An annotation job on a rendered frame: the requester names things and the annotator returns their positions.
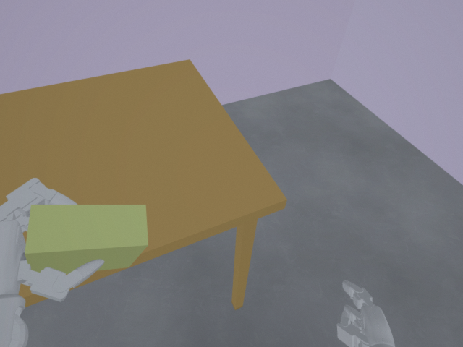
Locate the sponge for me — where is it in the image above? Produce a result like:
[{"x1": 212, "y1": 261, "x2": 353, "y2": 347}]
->
[{"x1": 25, "y1": 205, "x2": 148, "y2": 274}]

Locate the robot left hand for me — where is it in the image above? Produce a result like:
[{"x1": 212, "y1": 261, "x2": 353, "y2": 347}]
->
[{"x1": 0, "y1": 178, "x2": 105, "y2": 302}]

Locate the robot left forearm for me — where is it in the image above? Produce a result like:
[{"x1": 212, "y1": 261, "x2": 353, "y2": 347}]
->
[{"x1": 0, "y1": 294, "x2": 28, "y2": 347}]

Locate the robot right hand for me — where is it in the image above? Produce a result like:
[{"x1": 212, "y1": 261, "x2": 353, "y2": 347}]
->
[{"x1": 337, "y1": 280, "x2": 395, "y2": 347}]

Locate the table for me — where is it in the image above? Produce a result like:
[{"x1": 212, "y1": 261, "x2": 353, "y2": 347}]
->
[{"x1": 0, "y1": 59, "x2": 287, "y2": 310}]

